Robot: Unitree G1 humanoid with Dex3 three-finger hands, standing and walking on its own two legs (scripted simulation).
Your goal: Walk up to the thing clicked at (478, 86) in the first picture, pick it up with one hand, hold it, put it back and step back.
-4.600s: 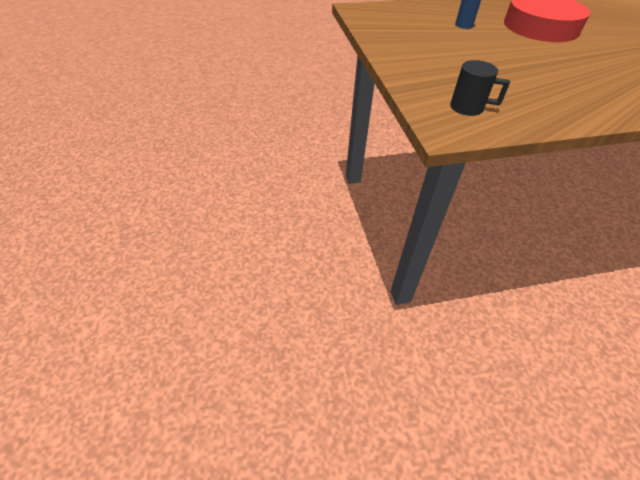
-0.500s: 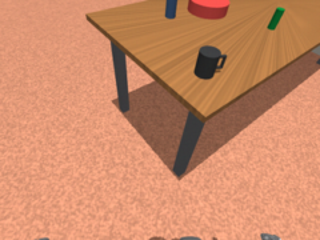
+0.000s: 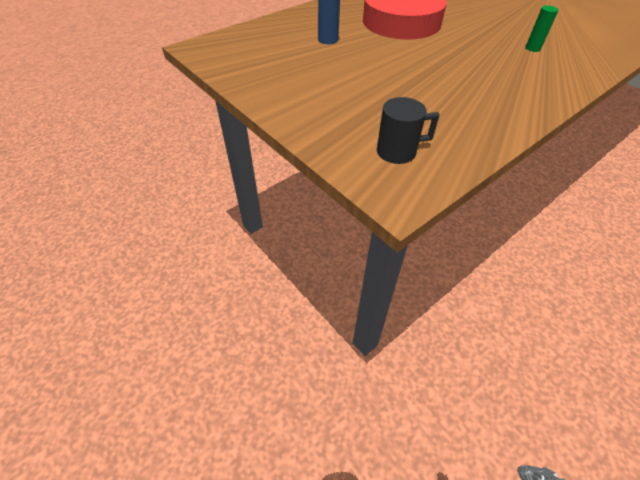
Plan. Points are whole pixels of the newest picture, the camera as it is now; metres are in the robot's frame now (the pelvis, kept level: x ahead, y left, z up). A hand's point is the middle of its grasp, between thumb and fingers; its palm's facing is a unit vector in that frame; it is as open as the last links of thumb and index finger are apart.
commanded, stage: walk up
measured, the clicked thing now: (408, 130) +0.70 -0.17 +0.03
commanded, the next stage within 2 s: stand in 0.38 s
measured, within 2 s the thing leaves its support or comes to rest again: neither
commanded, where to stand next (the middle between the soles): +0.07 +0.00 m, yaw +3 degrees
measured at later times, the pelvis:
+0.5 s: pelvis +0.00 +0.01 +0.00, yaw +0 degrees
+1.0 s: pelvis +0.02 +0.02 +0.00, yaw +1 degrees
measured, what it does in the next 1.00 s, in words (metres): stands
